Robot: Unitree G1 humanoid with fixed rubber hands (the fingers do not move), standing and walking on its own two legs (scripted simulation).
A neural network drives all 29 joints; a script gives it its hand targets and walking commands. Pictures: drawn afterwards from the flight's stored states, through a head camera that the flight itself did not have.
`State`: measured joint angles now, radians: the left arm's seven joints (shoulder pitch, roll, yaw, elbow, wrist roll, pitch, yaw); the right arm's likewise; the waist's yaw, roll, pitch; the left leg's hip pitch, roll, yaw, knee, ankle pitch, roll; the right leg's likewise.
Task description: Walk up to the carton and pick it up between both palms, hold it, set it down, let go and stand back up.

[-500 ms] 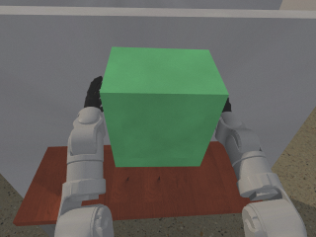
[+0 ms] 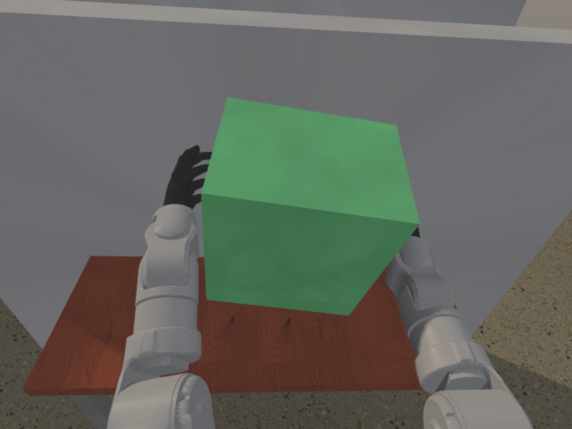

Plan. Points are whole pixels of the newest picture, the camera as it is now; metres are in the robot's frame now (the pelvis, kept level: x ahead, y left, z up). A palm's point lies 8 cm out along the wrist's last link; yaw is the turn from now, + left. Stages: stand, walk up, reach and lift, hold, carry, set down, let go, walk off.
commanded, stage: set down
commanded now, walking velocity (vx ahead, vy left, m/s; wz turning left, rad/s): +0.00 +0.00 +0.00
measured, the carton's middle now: (294, 218) +0.37 +0.01 +0.14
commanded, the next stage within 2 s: none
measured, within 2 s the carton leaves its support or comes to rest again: neither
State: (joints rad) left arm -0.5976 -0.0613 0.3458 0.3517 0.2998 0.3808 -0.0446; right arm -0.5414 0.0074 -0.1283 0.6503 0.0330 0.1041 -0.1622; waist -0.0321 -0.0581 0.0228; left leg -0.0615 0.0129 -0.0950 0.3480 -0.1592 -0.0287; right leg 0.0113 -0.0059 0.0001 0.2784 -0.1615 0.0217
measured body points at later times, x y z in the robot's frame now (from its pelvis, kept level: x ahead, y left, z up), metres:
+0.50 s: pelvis +0.01 -0.01 +0.00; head +0.01 +0.02 +0.45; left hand +0.39 +0.14 +0.10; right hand +0.36 -0.17 +0.07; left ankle +0.03 +0.14 -0.75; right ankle +0.00 -0.13 -0.75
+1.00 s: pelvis +0.01 -0.01 +0.00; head +0.03 +0.02 +0.45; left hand +0.39 +0.14 +0.06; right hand +0.36 -0.18 +0.04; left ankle +0.03 +0.13 -0.75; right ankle +0.00 -0.13 -0.75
